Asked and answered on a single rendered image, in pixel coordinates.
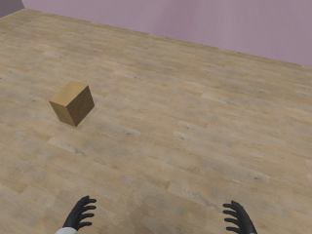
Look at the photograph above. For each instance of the right robot hand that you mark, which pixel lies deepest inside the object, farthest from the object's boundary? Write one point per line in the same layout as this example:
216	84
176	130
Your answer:
243	220

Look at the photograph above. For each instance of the left robot hand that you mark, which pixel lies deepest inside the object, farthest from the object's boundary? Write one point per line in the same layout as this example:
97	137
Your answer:
76	215

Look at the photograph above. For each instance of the carton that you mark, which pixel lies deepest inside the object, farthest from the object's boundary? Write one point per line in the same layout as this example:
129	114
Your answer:
72	103

